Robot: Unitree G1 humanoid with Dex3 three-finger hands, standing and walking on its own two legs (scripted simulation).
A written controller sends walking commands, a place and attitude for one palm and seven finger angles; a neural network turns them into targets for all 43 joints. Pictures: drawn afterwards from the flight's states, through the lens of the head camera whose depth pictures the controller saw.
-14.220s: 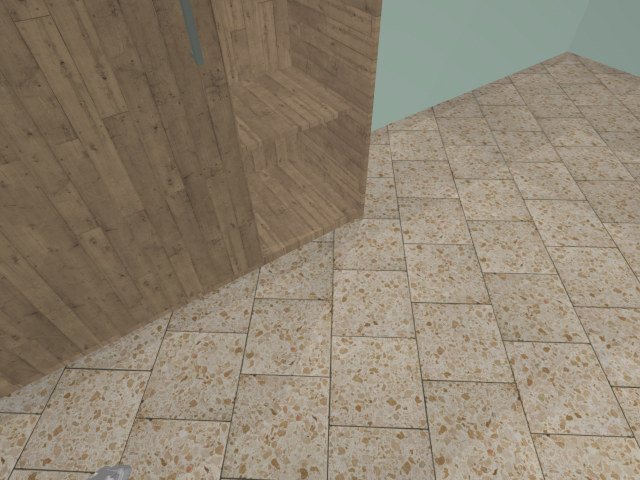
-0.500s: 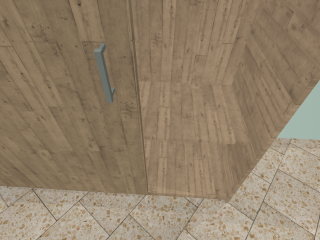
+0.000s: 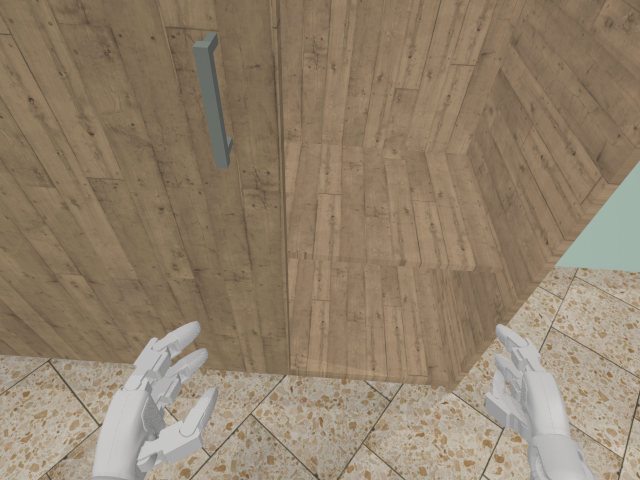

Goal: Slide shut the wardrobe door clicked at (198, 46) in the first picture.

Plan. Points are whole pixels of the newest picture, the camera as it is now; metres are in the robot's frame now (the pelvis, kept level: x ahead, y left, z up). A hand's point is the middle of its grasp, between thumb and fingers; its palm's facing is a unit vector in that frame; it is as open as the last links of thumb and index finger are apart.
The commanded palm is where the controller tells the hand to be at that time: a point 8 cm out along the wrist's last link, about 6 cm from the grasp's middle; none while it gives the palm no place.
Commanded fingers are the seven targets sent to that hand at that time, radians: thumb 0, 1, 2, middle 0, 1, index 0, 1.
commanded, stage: raise the hand with hooked fingers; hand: left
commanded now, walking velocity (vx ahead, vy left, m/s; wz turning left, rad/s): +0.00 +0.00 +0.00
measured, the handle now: (217, 104) +0.50 +0.18 +0.22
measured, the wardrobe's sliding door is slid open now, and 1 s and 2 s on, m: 0.49 0.49 0.49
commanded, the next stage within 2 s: move the hooked fingers beside the handle in 1.64 s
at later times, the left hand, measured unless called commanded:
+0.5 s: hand (107, 334) +0.22 +0.23 +0.13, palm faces +0.07 -0.99 -0.09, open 11.8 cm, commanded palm +0.19 +0.28 +0.14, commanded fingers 0.00 -0.24 0.41 -0.28 -1.03 -0.28 -1.03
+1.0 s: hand (21, 239) +0.26 +0.29 +0.22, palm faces +0.12 -0.99 -0.11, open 13.9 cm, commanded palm +0.23 +0.33 +0.23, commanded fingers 0.00 -0.50 0.30 -0.30 -1.20 -0.30 -1.20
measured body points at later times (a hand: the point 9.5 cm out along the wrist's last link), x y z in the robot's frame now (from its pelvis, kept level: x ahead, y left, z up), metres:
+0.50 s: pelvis +0.01 +0.02 +0.03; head +0.01 +0.01 +0.48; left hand +0.21 +0.28 +0.14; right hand +0.16 -0.22 -0.05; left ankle -0.02 +0.12 -0.69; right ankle +0.04 -0.09 -0.69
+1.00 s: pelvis +0.01 +0.01 +0.04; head -0.01 -0.01 +0.49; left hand +0.25 +0.34 +0.23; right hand +0.22 -0.19 -0.02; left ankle -0.02 +0.12 -0.69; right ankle +0.04 -0.09 -0.69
